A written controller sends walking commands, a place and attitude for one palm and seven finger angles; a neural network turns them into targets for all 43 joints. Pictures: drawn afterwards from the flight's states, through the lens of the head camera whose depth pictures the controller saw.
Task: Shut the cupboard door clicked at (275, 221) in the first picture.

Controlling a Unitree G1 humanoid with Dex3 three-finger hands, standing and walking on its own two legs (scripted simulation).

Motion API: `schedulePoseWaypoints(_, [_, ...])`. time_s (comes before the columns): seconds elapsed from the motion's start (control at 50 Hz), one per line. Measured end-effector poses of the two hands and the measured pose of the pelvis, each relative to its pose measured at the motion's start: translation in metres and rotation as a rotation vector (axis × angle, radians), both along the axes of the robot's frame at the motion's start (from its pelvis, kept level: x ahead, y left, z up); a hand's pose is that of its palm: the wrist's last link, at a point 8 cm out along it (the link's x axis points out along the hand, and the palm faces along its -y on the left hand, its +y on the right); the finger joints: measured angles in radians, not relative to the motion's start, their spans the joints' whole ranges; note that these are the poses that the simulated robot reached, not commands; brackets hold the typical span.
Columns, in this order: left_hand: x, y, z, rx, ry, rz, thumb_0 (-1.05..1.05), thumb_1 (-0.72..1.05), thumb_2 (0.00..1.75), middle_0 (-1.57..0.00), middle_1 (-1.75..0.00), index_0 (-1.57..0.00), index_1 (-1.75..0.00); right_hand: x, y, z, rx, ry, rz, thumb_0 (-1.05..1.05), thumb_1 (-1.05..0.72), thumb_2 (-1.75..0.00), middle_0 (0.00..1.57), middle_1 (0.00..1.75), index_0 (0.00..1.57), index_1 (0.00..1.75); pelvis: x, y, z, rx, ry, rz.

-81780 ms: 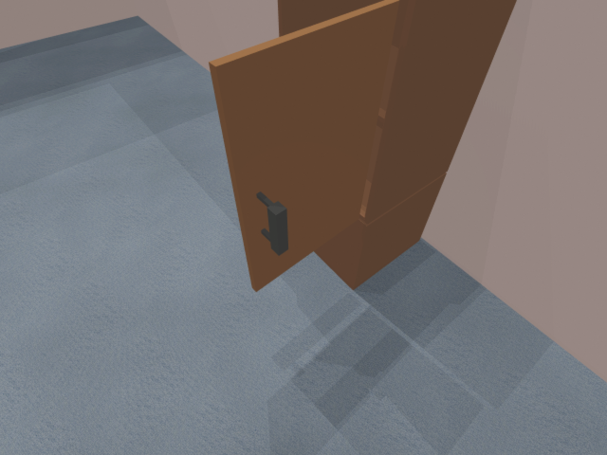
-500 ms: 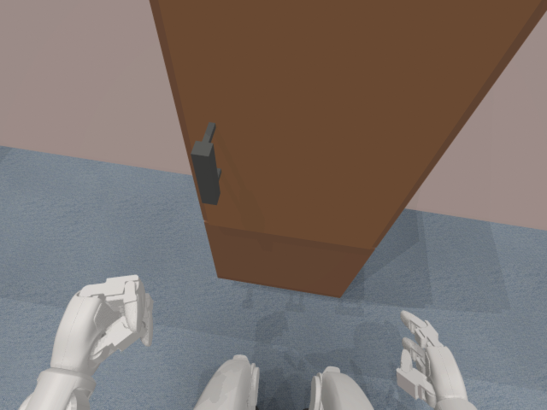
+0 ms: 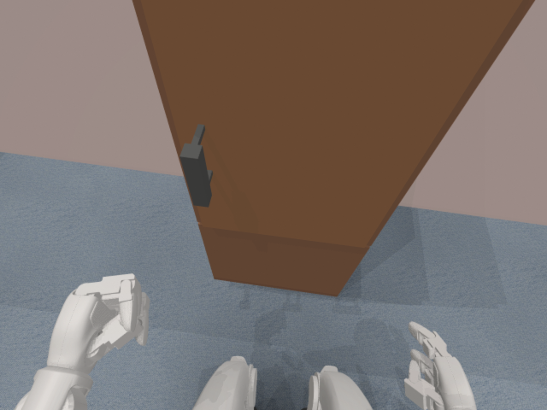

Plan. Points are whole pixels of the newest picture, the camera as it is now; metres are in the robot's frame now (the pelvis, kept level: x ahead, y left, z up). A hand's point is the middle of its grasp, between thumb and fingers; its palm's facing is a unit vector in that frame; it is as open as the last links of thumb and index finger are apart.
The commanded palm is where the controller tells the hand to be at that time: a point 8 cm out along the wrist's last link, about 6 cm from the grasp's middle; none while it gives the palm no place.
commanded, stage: bring the fist close to the handle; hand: left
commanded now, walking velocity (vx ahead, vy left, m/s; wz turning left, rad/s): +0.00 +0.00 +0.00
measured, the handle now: (201, 166) +0.47 +0.16 +0.04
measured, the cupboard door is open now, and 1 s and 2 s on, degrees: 0 0 0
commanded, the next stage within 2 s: push the door shut along its arc in 1.48 s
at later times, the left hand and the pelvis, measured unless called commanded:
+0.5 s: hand (171, 286) +0.27 +0.16 +0.04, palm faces -0.06 -1.00 -0.02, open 3.1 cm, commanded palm +0.26 +0.21 +0.04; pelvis +0.00 -0.02 +0.00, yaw +0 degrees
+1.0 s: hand (206, 241) +0.34 +0.13 +0.04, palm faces -0.08 -1.00 -0.02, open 3.1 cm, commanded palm +0.33 +0.18 +0.04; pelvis +0.00 -0.02 +0.01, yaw +0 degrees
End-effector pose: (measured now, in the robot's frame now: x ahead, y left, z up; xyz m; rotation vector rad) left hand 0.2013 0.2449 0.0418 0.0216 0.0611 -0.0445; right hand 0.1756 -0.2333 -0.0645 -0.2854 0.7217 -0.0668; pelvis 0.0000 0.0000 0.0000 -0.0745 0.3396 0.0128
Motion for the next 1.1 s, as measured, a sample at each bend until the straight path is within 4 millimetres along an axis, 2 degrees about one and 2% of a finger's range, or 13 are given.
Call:
schedulePoseWaypoints(0.2, [0.006, -0.012, 0.000, 0.002, -0.016, -0.008, 0.01, 0.90, 0.90, -1.30, -1.50, -1.30, -1.50, 0.006, -0.004, -0.004, 0.007, -0.008, 0.017, 0.01, -0.90, -0.90, 0.20, 0.30, 0.21, 0.30, 0.000, -0.009, -0.003, 0.005, 0.003, 0.005])
schedulePoseWaypoints(0.38, [0.036, -0.026, -0.001, -0.001, -0.030, -0.028, 0.01, 0.90, 0.90, -1.30, -1.50, -1.30, -1.50, 0.002, -0.013, -0.011, 0.012, 0.022, 0.003, 0.01, -0.90, -0.90, 0.20, 0.30, 0.21, 0.30, 0.001, -0.016, -0.004, 0.014, 0.008, -0.001])
schedulePoseWaypoints(0.66, [0.069, -0.039, -0.001, -0.006, -0.045, -0.025, 0.01, 0.90, 0.90, -1.30, -1.50, -1.30, -1.50, -0.016, -0.027, -0.015, 0.008, 0.097, -0.035, 0.01, -0.90, -0.90, 0.20, 0.30, 0.21, 0.30, 0.004, -0.019, 0.001, 0.026, 0.010, -0.006])
schedulePoseWaypoints(1.1, [0.132, -0.066, -0.002, -0.005, -0.062, -0.025, 0.01, 0.90, 0.90, -1.30, -1.50, -1.30, -1.50, -0.039, -0.028, -0.025, 0.027, 0.212, -0.072, 0.01, -0.91, -0.90, 0.20, 0.30, 0.21, 0.30, 0.003, -0.018, 0.006, 0.040, 0.017, -0.015])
